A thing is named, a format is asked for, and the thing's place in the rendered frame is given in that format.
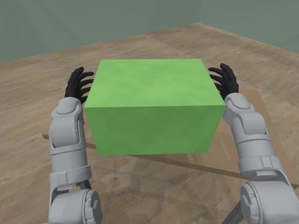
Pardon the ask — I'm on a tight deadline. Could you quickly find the left robot hand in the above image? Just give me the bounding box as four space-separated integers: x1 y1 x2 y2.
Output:
65 67 94 104

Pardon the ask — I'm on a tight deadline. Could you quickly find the left robot forearm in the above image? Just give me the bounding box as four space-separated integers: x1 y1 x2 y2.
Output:
48 97 92 222

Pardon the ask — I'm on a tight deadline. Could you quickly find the table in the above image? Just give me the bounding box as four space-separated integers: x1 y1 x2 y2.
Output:
42 77 299 224

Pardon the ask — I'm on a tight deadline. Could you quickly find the carton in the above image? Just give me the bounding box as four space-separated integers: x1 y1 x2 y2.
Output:
84 59 226 155

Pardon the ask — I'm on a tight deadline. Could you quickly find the right robot upper arm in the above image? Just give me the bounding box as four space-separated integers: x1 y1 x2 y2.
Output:
240 181 299 224

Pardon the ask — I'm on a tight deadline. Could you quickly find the right robot forearm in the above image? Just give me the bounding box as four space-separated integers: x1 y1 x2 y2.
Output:
222 93 299 203

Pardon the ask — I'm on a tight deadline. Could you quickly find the right robot hand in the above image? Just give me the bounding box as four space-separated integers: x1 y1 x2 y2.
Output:
208 63 239 100

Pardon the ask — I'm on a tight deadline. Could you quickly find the left robot upper arm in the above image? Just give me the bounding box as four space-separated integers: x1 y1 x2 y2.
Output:
43 189 103 224

